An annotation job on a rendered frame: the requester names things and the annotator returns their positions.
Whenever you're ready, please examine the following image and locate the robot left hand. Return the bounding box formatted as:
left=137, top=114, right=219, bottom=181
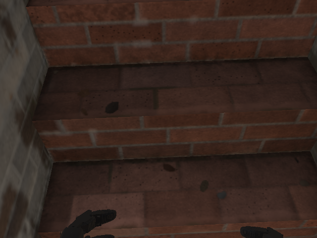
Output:
left=59, top=209, right=117, bottom=238

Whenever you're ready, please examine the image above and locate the robot right hand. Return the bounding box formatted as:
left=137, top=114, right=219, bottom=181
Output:
left=240, top=226, right=283, bottom=238

